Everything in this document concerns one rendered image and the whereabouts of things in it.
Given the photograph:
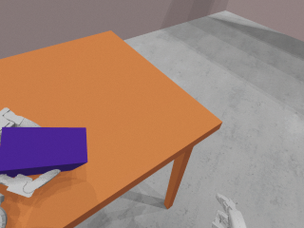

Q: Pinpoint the table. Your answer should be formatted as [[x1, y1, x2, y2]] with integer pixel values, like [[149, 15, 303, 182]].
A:
[[0, 30, 223, 228]]

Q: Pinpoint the right robot hand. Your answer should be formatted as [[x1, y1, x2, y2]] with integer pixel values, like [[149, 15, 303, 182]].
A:
[[212, 193, 248, 228]]

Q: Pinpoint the sponge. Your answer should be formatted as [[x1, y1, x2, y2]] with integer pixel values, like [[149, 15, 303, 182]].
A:
[[0, 126, 88, 178]]

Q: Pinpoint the left robot hand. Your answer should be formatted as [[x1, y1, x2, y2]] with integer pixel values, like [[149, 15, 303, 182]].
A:
[[0, 107, 61, 198]]

